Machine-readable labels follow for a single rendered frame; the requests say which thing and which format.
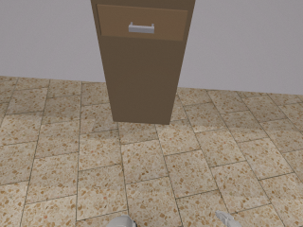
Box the robot right hand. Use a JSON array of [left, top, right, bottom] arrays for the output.
[[215, 210, 242, 227]]

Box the cabinet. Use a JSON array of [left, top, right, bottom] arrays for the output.
[[90, 0, 196, 125]]

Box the handle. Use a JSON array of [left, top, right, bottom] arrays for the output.
[[128, 22, 154, 34]]

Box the drawer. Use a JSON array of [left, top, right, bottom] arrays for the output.
[[97, 4, 188, 41]]

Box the left robot thigh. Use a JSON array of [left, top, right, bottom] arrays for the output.
[[106, 216, 136, 227]]

